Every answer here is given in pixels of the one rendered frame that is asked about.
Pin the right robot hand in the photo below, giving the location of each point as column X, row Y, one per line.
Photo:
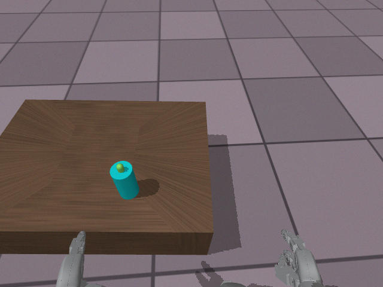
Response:
column 303, row 264

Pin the bottle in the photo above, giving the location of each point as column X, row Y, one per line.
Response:
column 124, row 178

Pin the left robot hand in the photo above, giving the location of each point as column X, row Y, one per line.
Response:
column 71, row 270

